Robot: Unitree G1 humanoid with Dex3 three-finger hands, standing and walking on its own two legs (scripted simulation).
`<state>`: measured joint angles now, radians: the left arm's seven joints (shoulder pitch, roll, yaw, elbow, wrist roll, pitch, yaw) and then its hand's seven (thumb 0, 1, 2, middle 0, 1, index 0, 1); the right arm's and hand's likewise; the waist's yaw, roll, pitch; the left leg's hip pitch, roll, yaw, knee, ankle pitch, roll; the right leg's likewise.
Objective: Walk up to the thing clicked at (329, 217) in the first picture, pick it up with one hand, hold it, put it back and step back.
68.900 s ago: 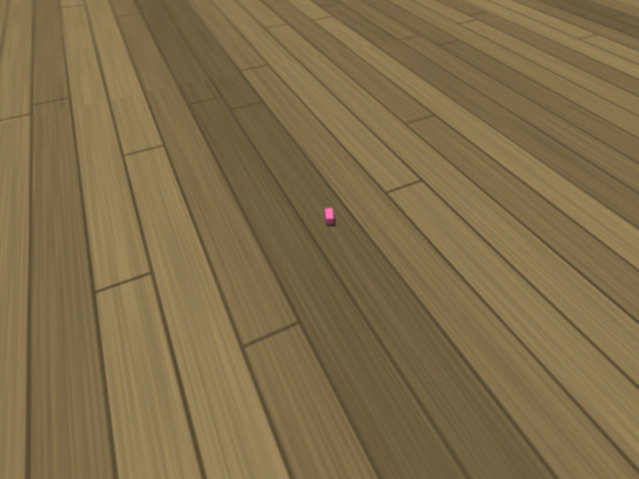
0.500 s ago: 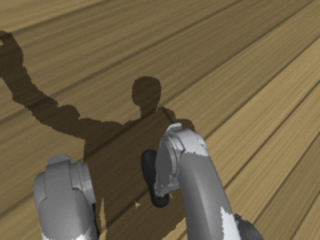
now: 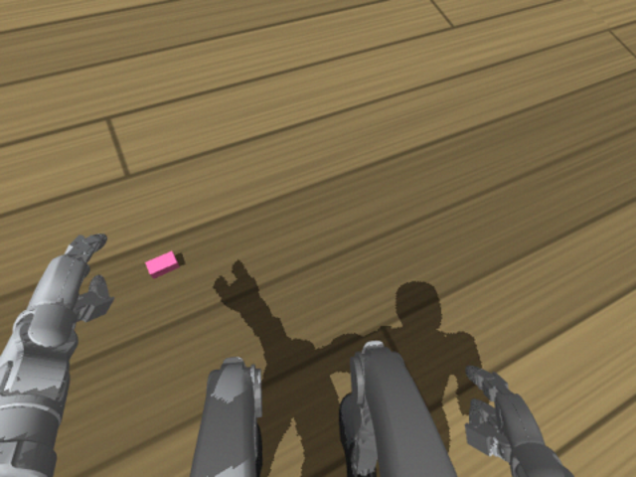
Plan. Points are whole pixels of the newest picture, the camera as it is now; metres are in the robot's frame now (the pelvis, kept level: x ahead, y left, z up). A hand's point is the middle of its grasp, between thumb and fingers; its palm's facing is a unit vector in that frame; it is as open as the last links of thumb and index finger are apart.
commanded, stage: home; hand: left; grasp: from above
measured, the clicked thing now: (162, 264) +0.56 +0.31 -0.53
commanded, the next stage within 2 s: none
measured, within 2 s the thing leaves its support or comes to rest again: neither
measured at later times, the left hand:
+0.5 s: hand (96, 385) +0.24 +0.19 +0.08, palm faces +0.10 -0.97 -0.22, open 7.4 cm
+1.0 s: hand (85, 409) +0.22 +0.18 +0.12, palm faces +0.10 -0.98 -0.20, open 7.4 cm
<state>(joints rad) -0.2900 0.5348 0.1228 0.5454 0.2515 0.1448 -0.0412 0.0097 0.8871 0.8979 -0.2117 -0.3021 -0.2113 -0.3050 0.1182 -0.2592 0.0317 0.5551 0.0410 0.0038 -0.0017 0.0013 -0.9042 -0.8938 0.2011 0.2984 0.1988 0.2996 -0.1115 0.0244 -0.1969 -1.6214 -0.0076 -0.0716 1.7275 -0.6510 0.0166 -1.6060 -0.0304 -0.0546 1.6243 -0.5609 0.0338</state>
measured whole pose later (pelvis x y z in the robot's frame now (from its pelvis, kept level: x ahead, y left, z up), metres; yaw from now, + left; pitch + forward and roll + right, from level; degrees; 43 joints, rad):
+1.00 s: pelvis +0.07 -0.01 +0.17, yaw +3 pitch +11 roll -3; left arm 0.50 0.23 0.03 -0.11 -0.05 0.43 0.02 0.01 0.90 0.90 -0.20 -0.30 -0.20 -0.30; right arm 0.26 -0.22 0.04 0.55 0.01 -0.24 -0.18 0.01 -0.90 -0.89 0.20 0.30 0.20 0.30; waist -0.03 0.04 -0.16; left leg -0.66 0.01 -0.07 0.99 -0.51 0.00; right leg -0.66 -0.01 -0.06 0.92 -0.44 0.01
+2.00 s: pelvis +0.07 -0.01 +0.17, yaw +3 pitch +10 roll -3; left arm 0.50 0.23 0.03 -0.13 -0.06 0.45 0.02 0.01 0.90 0.90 -0.20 -0.30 -0.20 -0.30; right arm 0.29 -0.22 0.04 0.54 0.01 -0.24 -0.18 0.01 -0.90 -0.89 0.20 0.30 0.20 0.30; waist -0.04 0.04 -0.16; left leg -0.68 0.02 -0.06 1.01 -0.52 0.00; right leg -0.67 -0.01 -0.06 0.93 -0.44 0.02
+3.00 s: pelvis +0.07 -0.01 +0.19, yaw +2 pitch +2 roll +0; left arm 0.23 0.30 0.03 0.58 0.04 0.08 0.03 0.01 0.90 0.90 -0.20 -0.30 -0.20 -0.30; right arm 0.18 -0.28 -0.02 0.81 -0.06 -0.04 -0.02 0.01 -0.90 -0.89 0.20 0.30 0.20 0.30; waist 0.02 -0.02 0.02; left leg -0.41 -0.02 -0.01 0.80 -0.43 0.02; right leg -0.45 -0.05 -0.01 0.80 -0.39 0.03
